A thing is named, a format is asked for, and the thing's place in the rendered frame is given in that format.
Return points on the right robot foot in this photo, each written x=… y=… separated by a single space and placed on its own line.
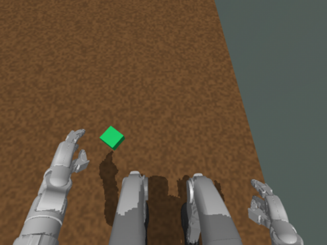
x=185 y=225

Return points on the left robot arm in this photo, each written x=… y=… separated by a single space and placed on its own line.
x=46 y=215

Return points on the small box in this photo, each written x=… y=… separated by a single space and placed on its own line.
x=112 y=137

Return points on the left robot hand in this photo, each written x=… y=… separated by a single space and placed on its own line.
x=65 y=151

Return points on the right robot arm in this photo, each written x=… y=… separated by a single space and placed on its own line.
x=283 y=233

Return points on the right robot hand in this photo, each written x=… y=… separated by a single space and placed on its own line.
x=266 y=211

